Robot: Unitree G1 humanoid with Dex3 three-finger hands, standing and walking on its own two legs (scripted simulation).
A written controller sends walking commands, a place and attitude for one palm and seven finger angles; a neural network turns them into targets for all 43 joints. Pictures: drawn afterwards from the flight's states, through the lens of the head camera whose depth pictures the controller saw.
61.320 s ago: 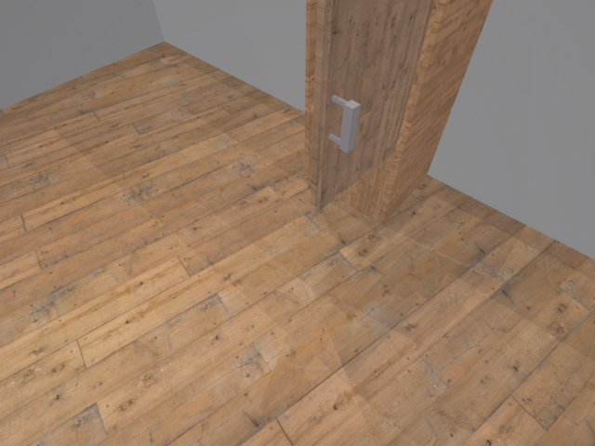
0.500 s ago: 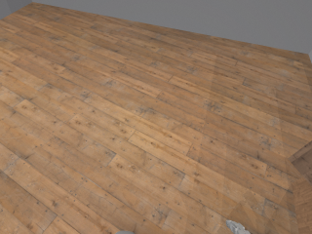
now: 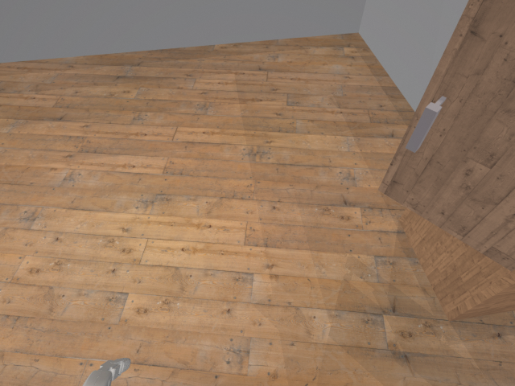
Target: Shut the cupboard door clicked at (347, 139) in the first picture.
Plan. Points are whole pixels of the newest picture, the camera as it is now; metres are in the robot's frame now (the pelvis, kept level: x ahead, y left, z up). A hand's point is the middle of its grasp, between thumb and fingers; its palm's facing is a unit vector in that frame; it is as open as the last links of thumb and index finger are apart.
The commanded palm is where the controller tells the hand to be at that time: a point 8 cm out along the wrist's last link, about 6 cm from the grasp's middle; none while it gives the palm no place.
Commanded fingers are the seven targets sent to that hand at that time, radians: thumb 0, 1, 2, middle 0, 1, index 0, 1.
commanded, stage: turn to face it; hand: left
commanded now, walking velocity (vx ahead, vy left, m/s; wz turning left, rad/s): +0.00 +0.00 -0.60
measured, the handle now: (427, 124) +0.67 -0.37 -0.02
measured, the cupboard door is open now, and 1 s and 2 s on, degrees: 38 38 38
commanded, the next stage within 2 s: take the last steps up to it in 1.26 s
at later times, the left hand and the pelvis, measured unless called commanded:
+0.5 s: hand out of the picture +0.13 +0.21 -0.17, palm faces -0.20 -0.96 -0.21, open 7.3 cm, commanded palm none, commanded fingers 0.00 0.90 0.90 -0.20 -0.30 -0.20 -0.30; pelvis +0.02 +0.02 +0.00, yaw -16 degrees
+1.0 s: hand (200, 352) +0.19 +0.12 -0.13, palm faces -0.51 -0.81 -0.29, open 7.3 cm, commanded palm none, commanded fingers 0.00 0.90 0.90 -0.20 -0.30 -0.20 -0.30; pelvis +0.00 +0.00 +0.01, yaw -33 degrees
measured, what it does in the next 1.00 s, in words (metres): steps on the spot, turning right: left foot, then right foot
